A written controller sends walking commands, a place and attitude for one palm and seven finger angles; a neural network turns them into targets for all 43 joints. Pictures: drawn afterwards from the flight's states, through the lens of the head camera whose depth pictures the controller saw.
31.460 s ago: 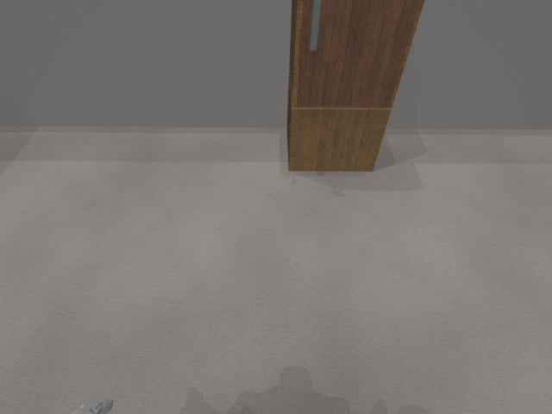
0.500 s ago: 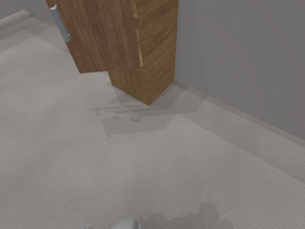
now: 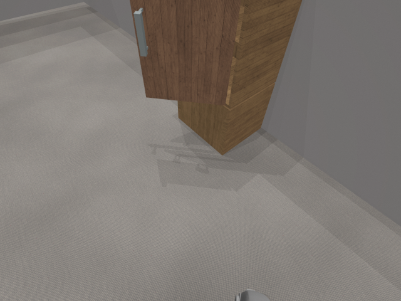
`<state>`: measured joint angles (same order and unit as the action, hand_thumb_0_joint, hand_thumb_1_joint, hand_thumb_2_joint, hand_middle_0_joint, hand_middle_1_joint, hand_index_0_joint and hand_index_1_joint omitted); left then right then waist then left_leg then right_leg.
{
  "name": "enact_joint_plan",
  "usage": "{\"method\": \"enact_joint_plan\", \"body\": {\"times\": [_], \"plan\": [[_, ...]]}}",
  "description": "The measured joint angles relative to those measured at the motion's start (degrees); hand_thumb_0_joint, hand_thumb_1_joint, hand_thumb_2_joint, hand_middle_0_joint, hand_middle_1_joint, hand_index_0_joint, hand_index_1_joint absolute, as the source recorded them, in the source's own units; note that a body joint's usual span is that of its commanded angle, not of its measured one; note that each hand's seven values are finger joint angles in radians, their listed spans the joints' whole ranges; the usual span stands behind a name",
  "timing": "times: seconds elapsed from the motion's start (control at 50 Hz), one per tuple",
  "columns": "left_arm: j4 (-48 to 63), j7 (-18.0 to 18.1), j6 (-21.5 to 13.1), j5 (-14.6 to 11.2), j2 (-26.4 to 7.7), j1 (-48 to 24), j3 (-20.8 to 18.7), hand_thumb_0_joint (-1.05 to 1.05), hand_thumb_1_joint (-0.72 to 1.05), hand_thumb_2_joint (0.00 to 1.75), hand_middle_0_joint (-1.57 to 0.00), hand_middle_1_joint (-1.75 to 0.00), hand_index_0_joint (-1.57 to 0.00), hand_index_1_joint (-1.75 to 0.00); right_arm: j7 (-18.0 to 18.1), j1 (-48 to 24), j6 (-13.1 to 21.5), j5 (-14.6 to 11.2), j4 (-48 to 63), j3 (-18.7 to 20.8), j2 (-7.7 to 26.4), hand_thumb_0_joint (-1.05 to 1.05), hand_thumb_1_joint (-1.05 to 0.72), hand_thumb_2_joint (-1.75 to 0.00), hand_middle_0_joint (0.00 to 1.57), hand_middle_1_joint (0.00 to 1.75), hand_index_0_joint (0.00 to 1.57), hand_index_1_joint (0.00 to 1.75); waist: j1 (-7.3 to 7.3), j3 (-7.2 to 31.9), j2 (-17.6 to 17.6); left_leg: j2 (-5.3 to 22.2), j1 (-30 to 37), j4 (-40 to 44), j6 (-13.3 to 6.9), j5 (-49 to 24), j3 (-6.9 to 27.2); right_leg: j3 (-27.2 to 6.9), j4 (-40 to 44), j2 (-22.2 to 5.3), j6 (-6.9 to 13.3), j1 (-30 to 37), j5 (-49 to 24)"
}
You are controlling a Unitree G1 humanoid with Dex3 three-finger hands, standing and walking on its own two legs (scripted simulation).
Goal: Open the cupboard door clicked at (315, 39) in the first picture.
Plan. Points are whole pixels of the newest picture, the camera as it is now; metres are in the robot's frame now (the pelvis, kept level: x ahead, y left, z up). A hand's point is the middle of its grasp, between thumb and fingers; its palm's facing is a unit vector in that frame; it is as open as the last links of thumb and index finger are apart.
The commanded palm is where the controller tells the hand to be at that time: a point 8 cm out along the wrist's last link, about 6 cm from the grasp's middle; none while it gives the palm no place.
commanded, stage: take the last steps up to it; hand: left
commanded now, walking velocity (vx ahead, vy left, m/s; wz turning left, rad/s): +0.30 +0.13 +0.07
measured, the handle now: (142, 32) +1.06 +0.32 +0.00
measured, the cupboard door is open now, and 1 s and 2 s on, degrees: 42 42 42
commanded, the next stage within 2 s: come to a stop and stand still in 1.06 s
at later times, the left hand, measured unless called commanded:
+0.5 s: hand (129, 288) +0.17 +0.17 -0.16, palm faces +0.13 -0.96 -0.23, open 7.1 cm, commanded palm none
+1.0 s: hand (115, 193) +0.41 +0.28 -0.17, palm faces +0.06 -0.98 -0.20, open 7.3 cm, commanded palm none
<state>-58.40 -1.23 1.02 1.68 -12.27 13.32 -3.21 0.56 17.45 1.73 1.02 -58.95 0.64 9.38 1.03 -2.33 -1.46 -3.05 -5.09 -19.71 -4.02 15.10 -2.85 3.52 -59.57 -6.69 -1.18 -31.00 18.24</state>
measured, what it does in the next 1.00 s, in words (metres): walks ahead: right foot, then left foot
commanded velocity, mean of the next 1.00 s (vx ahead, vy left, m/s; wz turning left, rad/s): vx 0.28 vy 0.11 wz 0.00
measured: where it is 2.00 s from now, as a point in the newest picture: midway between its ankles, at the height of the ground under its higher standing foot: (185, 253)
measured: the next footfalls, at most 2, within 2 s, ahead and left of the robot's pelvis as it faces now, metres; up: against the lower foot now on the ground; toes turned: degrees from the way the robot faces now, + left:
right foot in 0.22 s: +0.18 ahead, -0.12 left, +0.00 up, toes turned -7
left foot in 0.70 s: +0.34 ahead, +0.18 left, +0.00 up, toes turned +12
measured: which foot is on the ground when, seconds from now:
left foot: down 0.00-0.22, up 0.24-0.68, down 0.70-1.00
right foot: up 0.00-0.20, down 0.22-0.70, up 0.72-1.00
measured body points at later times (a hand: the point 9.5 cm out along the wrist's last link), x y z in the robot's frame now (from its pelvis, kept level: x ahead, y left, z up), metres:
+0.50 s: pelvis +0.16 -0.02 +0.01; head +0.19 -0.03 +0.45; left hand +0.16 +0.22 -0.14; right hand +0.20 -0.25 -0.16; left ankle +0.20 +0.16 -0.68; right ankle +0.14 -0.12 -0.74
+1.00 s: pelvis +0.34 +0.09 +0.00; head +0.38 +0.09 +0.45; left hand +0.41 +0.33 -0.15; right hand +0.36 -0.15 -0.16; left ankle +0.30 +0.17 -0.74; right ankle +0.41 -0.03 -0.70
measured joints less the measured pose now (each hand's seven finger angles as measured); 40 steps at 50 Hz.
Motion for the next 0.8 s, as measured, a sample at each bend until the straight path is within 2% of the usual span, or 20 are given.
{"method": "enact_joint_plan", "body": {"times": [0.12, 0.2, 0.22, 0.26, 0.3, 0.34, 0.38, 0.46, 0.58, 0.64, 0.68, 0.7, 0.74, 0.78, 0.8], "plan": [[1.3, -0.1, -0.2, -0.1, 1.7, -3.8, 0.7, 0.0, 0.91, 0.9, -0.2, -0.3, -0.2, -0.3, 0.0, 4.4, 0.1, 0.2, -3.1, -0.1, -0.8, 0.0, -0.91, -0.9, 0.2, 0.3, 0.2, 0.3, -1.64, -0.3, 0.8, -1.0, 4.3, 2.2, 0.3, 2.0, -0.2, 0.9, 13.0, 0.2, 0.2, 1.3, -2.1], [2.7, -0.3, -1.3, -0.1, 2.7, -5.8, 1.0, 0.0, 0.91, 0.9, -0.2, -0.3, -0.2, -0.3, 0.0, 7.0, 0.1, 0.3, -5.1, 0.1, -0.9, 0.0, -0.91, -0.9, 0.2, 0.3, 0.2, 0.3, -2.75, -0.7, 1.7, -0.8, 5.0, -2.3, 1.4, 7.0, -0.1, 2.3, 23.3, 2.1, 1.4, 7.2, -3.4], [3.1, -0.3, -2.2, 0.1, 3.0, -6.2, 1.0, 0.0, 0.91, 0.9, -0.2, -0.3, -0.2, -0.3, -0.1, 7.6, 0.0, 0.0, -5.6, 0.2, -0.8, 0.0, -0.91, -0.9, 0.2, 0.3, 0.2, 0.3, -2.72, -0.9, 2.1, -0.5, 3.5, -7.0, 1.6, 9.4, 0.1, 2.7, 25.0, 2.4, 2.3, 8.7, -5.2], [3.6, 0.1, -3.6, -0.1, 3.9, -6.7, 1.0, 0.0, 0.91, 0.9, -0.2, -0.3, -0.2, -0.3, -0.3, 7.2, -0.8, -0.3, -6.6, 0.7, -0.5, 0.0, -0.91, -0.9, 0.2, 0.3, 0.2, 0.3, -2.94, -2.1, 3.4, 0.3, -2.8, -24.3, 1.9, 13.1, 1.4, 4.5, 22.7, 2.6, 3.5, 9.7, -3.7], [3.7, 0.6, -4.1, -0.4, 4.7, -5.8, 1.1, 0.0, 0.91, 0.9, -0.2, -0.3, -0.2, -0.3, -0.5, 6.0, -1.8, -0.2, -6.9, 1.3, 0.0, 0.01, -0.91, -0.9, 0.2, 0.3, 0.2, 0.3, -2.75, -2.2, 3.5, 1.2, -10.1, -38.8, 2.4, 10.7, 1.5, 5.6, 24.0, 2.4, 3.8, 12.3, -2.3], [3.0, 1.2, -4.3, -0.6, 5.3, -4.1, 0.9, 0.0, 0.91, 0.9, -0.2, -0.3, -0.2, -0.3, -0.8, 4.1, -2.5, 0.1, -6.4, 1.9, 0.6, 0.01, -0.91, -0.9, 0.2, 0.3, 0.2, 0.3, -2.5, -1.7, 3.4, 3.3, -16.3, -44.5, 3.2, 5.5, 1.2, 6.2, 27.8, 2.6, 3.1, 14.9, -3.2], [2.6, 2.3, -5.0, -1.0, 4.6, -2.5, -0.7, -0.02, 0.95, 0.9, -0.21, -0.3, -0.21, -0.3, -1.1, 2.2, -2.6, 0.4, -5.3, 2.4, 0.8, 0.01, -0.91, -0.9, 0.2, 0.3, 0.2, 0.3, -2.15, -0.9, 2.9, 5.5, -21.0, -44.1, 4.2, 1.4, 1.4, 6.8, 31.9, 2.8, 3.1, 17.3, -4.2], [-0.1, 1.9, -5.4, -0.4, 3.0, 1.0, -0.5, -0.03, 0.96, 0.9, -0.2, -0.3, -0.21, -0.3, -1.7, -1.5, -2.5, 0.6, -2.8, 3.0, 1.4, 0.01, -0.92, -0.9, 0.19, 0.3, 0.2, 0.3, -1.38, 0.4, 2.1, 8.4, -26.2, -37.8, 5.8, -3.9, 1.3, 7.4, 38.0, 2.6, 2.5, 21.7, -5.1], [-4.2, 1.2, -4.9, 0.1, 3.5, 6.3, 0.7, -0.01, 0.94, 0.9, -0.2, -0.3, -0.2, -0.3, -2.7, -6.8, -2.1, 0.4, 0.0, 2.8, 2.3, 0.0, -0.92, -0.9, 0.19, 0.3, 0.19, 0.3, 0.61, 0.4, 1.6, 8.8, -25.6, -23.6, 6.5, -6.3, -0.6, 7.9, 40.8, 1.1, -0.2, 26.7, -2.9], [-5.6, 1.1, -4.3, 0.2, 3.9, 8.4, 0.8, -0.01, 0.92, 0.9, -0.2, -0.3, -0.2, -0.3, -3.0, -9.0, -1.5, 0.3, 1.0, 2.4, 2.4, 0.0, -0.92, -0.9, 0.19, 0.3, 0.19, 0.3, 2.05, -0.2, 1.1, 7.5, -22.2, -16.6, 5.6, -4.4, -2.0, 7.9, 39.1, -0.3, -2.2, 28.4, 0.0], [-6.3, 1.0, -3.7, 0.2, 4.0, 10.1, 0.7, 0.0, 0.92, 0.9, -0.2, -0.3, -0.2, -0.3, -3.0, -10.0, -0.6, 0.3, 2.0, 2.0, 2.4, 0.0, -0.92, -0.9, 0.19, 0.3, 0.2, 0.3, 2.65, -0.4, 0.7, 6.4, -18.0, -10.9, 4.7, -4.2, -3.3, 7.4, 35.0, -1.5, -3.3, 28.2, 3.4], [-6.5, 0.9, -3.3, 0.0, 4.1, 10.8, 0.7, 0.0, 0.92, 0.9, -0.2, -0.3, -0.2, -0.3, -2.8, -10.4, 0.3, 0.5, 2.6, 1.9, 2.5, 0.0, -0.91, -0.9, 0.19, 0.3, 0.2, 0.3, 2.47, -0.5, 0.8, 6.2, -17.2, -10.1, 3.7, -6.2, -3.4, 7.0, 29.9, -2.1, -2.5, 26.5, 5.8], [-7.1, 1.0, -2.0, -0.2, 3.5, 9.7, 0.6, 0.0, 0.91, 0.9, -0.2, -0.3, -0.2, -0.3, -1.8, -11.3, 1.3, 0.7, 3.1, 1.6, 1.4, 0.0, -0.91, -0.9, 0.19, 0.3, 0.2, 0.3, 2.11, -1.9, -0.7, 5.1, -17.6, -14.5, 2.1, -3.5, -4.4, 2.5, 13.2, -2.4, 0.0, 20.0, 11.1], [-6.9, 1.1, -1.3, -0.3, 3.1, 8.1, 0.6, 0.0, 0.91, 0.9, -0.2, -0.3, -0.2, -0.3, -1.0, -10.7, 1.6, 0.6, 3.4, 1.1, 0.4, 0.0, -0.91, -0.9, 0.19, 0.3, 0.2, 0.3, 1.98, -2.0, -1.1, 4.7, -15.9, -14.4, 1.3, -1.0, -5.4, 0.0, -1.3, -0.9, 1.7, 12.7, 10.5], [-6.6, 1.1, -1.2, -0.3, 2.9, 7.1, 0.5, 0.0, 0.91, 0.9, -0.2, -0.3, -0.2, -0.3, -0.7, -10.1, 1.6, 0.6, 3.3, 0.9, 0.0, 0.0, -0.91, -0.9, 0.2, 0.3, 0.2, 0.3, 1.79, -1.9, -1.1, 4.5, -14.5, -13.0, 1.3, -0.7, -5.8, -0.2, -5.4, -0.4, 2.0, 9.7, 8.7]]}}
